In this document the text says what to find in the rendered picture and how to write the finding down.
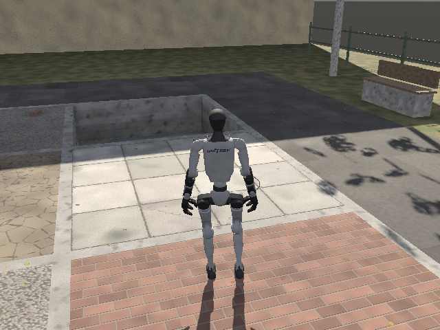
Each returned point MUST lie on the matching humanoid robot head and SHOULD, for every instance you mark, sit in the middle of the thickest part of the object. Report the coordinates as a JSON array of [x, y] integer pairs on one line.
[[217, 118]]

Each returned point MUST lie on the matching robot right hand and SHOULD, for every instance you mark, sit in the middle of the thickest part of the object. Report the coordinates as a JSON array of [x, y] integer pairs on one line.
[[253, 200]]

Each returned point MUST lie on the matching robot left forearm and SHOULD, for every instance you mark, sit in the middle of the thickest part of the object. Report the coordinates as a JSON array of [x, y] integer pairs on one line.
[[188, 187]]

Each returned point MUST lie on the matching left robot upper arm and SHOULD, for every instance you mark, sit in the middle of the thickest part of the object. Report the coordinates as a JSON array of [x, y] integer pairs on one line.
[[194, 158]]

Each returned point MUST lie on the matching right robot shin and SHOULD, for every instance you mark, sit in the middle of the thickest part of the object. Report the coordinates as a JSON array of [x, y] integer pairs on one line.
[[238, 246]]

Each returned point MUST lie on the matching right robot upper arm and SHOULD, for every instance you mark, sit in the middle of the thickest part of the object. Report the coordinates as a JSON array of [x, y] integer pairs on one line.
[[243, 156]]

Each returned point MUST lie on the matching robot left hand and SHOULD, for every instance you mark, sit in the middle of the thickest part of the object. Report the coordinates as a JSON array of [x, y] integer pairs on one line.
[[185, 205]]

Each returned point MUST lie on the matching robot right forearm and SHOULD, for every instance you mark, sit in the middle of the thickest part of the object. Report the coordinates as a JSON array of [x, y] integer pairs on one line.
[[249, 182]]

